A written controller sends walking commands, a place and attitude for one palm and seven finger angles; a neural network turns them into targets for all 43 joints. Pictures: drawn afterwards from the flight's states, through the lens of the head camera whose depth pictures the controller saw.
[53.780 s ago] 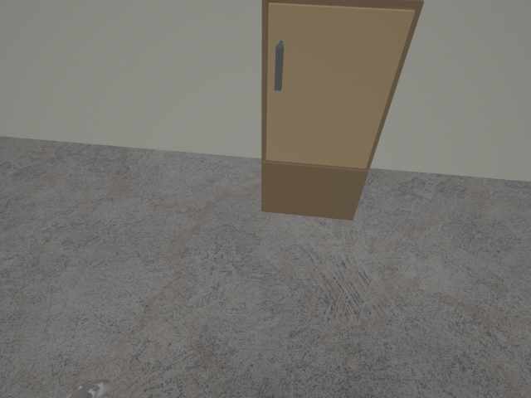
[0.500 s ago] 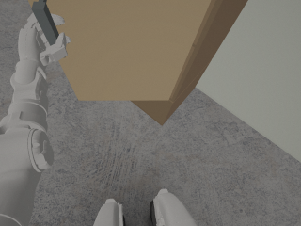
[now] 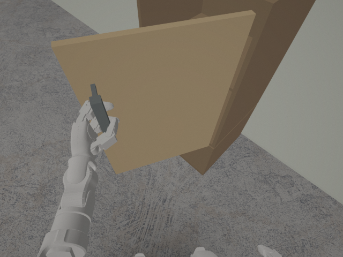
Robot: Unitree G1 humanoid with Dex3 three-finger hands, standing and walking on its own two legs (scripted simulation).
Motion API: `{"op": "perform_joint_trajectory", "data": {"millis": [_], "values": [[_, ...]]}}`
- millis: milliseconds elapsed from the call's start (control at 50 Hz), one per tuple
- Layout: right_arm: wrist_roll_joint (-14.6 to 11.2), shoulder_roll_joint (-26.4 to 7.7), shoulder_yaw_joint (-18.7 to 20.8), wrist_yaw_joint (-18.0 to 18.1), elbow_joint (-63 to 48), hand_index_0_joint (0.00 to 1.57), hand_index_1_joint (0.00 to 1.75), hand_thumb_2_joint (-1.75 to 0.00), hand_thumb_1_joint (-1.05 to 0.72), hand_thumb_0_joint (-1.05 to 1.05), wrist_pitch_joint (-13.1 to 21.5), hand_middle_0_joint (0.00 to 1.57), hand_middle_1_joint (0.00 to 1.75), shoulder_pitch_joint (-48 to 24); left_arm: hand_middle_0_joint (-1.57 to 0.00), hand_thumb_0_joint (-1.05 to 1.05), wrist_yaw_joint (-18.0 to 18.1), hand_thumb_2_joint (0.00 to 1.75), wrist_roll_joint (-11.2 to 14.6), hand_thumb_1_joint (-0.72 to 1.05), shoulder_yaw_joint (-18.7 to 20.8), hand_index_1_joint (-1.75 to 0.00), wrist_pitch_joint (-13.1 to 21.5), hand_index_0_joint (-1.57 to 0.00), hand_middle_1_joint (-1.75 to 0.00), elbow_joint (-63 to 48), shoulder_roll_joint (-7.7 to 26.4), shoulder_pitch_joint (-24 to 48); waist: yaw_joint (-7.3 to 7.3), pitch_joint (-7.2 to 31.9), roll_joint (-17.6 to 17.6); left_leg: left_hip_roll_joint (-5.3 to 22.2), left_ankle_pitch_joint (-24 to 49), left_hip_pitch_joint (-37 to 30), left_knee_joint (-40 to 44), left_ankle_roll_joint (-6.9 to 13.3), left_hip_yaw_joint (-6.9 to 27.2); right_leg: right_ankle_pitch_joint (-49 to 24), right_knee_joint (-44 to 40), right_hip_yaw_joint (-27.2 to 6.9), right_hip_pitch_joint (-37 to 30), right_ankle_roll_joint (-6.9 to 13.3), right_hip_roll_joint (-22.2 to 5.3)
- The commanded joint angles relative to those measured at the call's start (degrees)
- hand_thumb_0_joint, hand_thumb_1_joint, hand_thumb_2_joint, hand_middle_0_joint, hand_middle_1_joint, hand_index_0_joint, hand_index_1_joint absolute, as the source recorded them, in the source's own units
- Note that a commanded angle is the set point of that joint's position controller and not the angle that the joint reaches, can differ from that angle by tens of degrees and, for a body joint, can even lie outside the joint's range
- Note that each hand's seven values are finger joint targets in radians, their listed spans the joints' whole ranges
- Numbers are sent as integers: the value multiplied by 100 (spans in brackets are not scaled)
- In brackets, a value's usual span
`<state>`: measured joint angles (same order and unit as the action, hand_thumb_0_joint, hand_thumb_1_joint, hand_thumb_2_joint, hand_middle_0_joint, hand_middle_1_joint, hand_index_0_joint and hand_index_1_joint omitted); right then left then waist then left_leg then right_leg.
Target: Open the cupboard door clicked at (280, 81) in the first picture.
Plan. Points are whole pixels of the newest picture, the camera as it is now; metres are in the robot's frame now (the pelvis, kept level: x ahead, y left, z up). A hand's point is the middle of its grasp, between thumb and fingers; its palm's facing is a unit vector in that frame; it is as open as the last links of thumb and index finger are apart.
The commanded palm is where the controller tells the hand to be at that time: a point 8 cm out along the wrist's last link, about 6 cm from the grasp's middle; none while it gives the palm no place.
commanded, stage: pull the door open along its arc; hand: left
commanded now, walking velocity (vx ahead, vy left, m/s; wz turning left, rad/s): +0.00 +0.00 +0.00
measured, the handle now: (102, 113) +0.44 +0.17 +0.07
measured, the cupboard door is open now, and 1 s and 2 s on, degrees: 63 84 86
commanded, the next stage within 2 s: open thumb and fingers to let go in 0.44 s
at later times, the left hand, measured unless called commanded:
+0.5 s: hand (145, 172) +0.29 +0.06 +0.06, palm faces +0.41 -0.91 +0.00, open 6.3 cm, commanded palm +0.24 +0.10 +0.06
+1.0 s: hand (147, 173) +0.29 +0.05 +0.06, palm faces +0.41 -0.91 +0.00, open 11.5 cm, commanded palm +0.24 +0.09 +0.06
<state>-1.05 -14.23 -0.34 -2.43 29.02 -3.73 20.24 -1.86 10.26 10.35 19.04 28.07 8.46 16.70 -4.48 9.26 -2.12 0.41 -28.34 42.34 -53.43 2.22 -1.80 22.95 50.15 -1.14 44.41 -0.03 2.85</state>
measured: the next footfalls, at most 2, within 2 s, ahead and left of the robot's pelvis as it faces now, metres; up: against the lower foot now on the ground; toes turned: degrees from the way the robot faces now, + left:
none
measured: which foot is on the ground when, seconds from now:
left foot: down 0.00-1.00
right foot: down 0.00-1.00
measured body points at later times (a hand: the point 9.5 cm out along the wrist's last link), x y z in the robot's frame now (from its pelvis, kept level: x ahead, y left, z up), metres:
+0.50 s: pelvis -0.02 -0.05 +0.00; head +0.02 -0.06 +0.45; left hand +0.26 +0.10 +0.06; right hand +0.16 -0.25 -0.10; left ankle -0.03 +0.09 -0.69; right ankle +0.01 -0.12 -0.69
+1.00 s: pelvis -0.03 -0.04 +0.00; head +0.01 -0.06 +0.45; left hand +0.26 +0.10 +0.06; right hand +0.16 -0.25 -0.11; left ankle -0.03 +0.09 -0.69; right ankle +0.01 -0.12 -0.69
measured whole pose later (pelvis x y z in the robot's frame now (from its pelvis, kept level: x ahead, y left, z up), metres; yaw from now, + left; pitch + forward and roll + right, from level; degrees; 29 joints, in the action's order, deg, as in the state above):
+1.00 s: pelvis -0.03 -0.04 +0.00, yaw +5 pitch +10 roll +1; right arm 3.3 -10.9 -0.2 0.2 34.0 -0.4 11.1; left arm 31.2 -3.8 -9.1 17.2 17.5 -5.8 2.9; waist -0.7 7.3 -1.9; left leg -1.2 -26.2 37.8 -53.9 -0.9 2.4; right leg 24.4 54.0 3.1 39.9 3.2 1.0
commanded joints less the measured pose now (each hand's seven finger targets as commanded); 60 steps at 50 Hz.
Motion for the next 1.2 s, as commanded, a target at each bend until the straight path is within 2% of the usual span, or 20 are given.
{"op": "perform_joint_trajectory", "data": {"millis": [0,80,100,140,200,220,340,380,460,500,520,580,620,700,760,920,960,1000,1060,1180], "values": [[150,-603,298,-54,-716,20,30,-90,-90,0,244,20,30,-3,-40,0,1361,90,-194,90,614,-135,311,-40,-135,-1957,782,-236,613,1704,356,5,3215,-774,596,-269,130,-2775,-95,450,-1950,152,-67],[279,-422,246,-17,-712,20,30,-90,-90,0,198,20,30,-431,-40,0,2172,90,-788,90,79,-135,323,-40,-135,-2235,216,-406,589,1332,418,-44,2410,-658,621,-256,131,-2261,-128,365,-1807,169,-165],[309,-401,240,19,-709,20,30,-90,-90,0,178,20,30,-507,-40,0,2354,90,-924,90,23,-135,322,-40,-135,-2266,194,-458,592,1248,449,-51,2241,-648,622,-242,163,-2074,-169,347,-1769,174,-171],[333,-327,188,54,-738,20,30,-90,-90,0,160,20,30,-766,-40,0,2670,90,-1032,90,-255,-135,245,-40,-135,-2367,-141,-488,615,1168,351,-94,1881,-640,654,-230,156,-1763,-264,309,-1747,184,-209],[379,-254,164,145,-694,20,30,-90,-90,0,150,20,30,-941,-40,0,3024,90,-1086,90,-478,-135,125,-40,-135,-2422,-433,-485,565,1192,671,-130,1571,-613,636,-199,179,-1491,-451,224,-1870,161,-221],[382,-228,146,163,-697,20,30,-90,-90,0,146,20,30,-1064,-40,0,3140,90,-1088,90,-618,-135,67,-40,-135,-2419,-601,-521,563,1096,599,-150,1451,-581,644,-200,164,-1362,-522,191,-1873,152,-255],[419,-158,146,222,-628,20,30,-90,-90,0,168,20,30,-1188,-40,0,3241,90,-1385,90,-1224,-135,-51,-40,-135,-2565,-899,-853,465,1067,610,-168,1319,-643,632,-172,142,-1423,-740,-28,-2053,137,-360],[430,-143,157,206,-644,20,30,-90,-90,0,217,20,30,-1197,-40,0,3213,90,-1445,90,-1619,-135,-50,-40,-135,-2783,-1203,-874,420,1140,512,-164,1400,-733,621,-178,145,-1618,-716,-18,-2089,133,-387],[429,-139,180,186,-643,20,30,-90,-90,0,369,20,30,-1266,-40,0,3234,90,-1433,90,-2159,-135,-88,-40,-135,-2890,-1698,-1107,298,998,759,-155,1294,-758,561,-183,198,-1669,-829,-83,-2013,66,-448],[446,-149,178,205,-582,20,30,-90,-90,0,445,20,30,-1268,-40,0,3303,90,-1525,90,-2182,-135,-58,-40,-135,-2962,-1593,-818,219,928,822,-169,1204,-674,480,-173,231,-1542,-885,-198,-1915,38,-502],[465,-162,182,245,-470,20,30,-90,-90,0,447,20,30,-1273,-40,0,3377,90,-1603,90,-2035,-135,-9,-40,-135,-2944,-1352,-188,138,944,868,-175,1111,-585,424,-164,253,-1356,-898,-292,-1844,16,-560],[477,-86,178,300,-377,20,30,-90,-90,0,490,20,30,-1351,-38,0,3441,81,-1765,69,-1905,-133,78,-38,-133,-2633,-1233,-244,235,880,870,-218,866,-353,350,-169,257,-838,-1027,-539,-1804,3,-662],[466,-83,205,332,-334,20,30,-90,-90,0,513,20,30,-1393,-38,0,3411,75,-1687,55,-1819,-131,119,-38,-131,-2659,-1158,-117,266,1062,880,-231,839,-330,328,-170,241,-803,-1085,-656,-1954,-19,-709],[406,-123,214,333,-336,20,30,-90,-90,0,546,20,30,-1364,-35,0,3189,63,-1351,27,-1852,-128,90,-35,-128,-2529,-1357,-362,339,1200,854,-235,960,-451,426,-181,237,-1078,-1066,-526,-2148,2,-656],[405,-146,215,349,-315,20,30,-90,-90,0,575,20,30,-1342,-34,0,3123,54,-1235,6,-1892,-126,88,-34,-126,-2498,-1424,-184,273,1178,954,-226,1038,-533,445,-168,232,-1256,-1016,-423,-2105,-25,-633],[449,-164,219,274,-344,20,30,-90,-90,0,609,20,30,-1317,-30,0,3329,30,-1525,-50,-1990,-120,166,-30,-120,-2292,-1493,17,286,1023,808,-201,1034,-631,475,-137,233,-828,-775,-54,-1602,110,-473],[448,-160,229,264,-353,20,30,-90,-90,0,613,20,30,-1322,-30,0,3368,30,-1580,-50,-2041,-120,174,-30,-120,-2303,-1547,96,287,1015,752,-186,1028,-683,489,-140,238,-748,-718,31,-1506,144,-428],[461,-166,235,242,-394,20,30,-90,-90,0,618,20,30,-1281,-28,0,3395,30,-1626,-50,-2121,-110,161,-28,-110,-2427,-1623,133,319,1149,521,-181,1218,-785,486,-141,248,-975,-590,118,-1512,191,-381],[459,-150,241,225,-395,20,30,-90,-90,0,602,20,30,-1248,-26,0,3436,30,-1632,-50,-2160,-95,106,-26,-95,-2464,-1684,-26,325,1325,580,-159,1430,-855,464,-159,248,-1246,-464,207,-1563,207,-345],[460,-151,233,199,-472,20,30,-90,-90,0,598,20,30,-1275,-21,0,3541,30,-1753,-50,-2398,-65,-36,-21,-65,-2571,-1911,-58,317,1183,593,-107,1376,-867,530,-185,313,-999,-393,344,-1391,245,-293]]}}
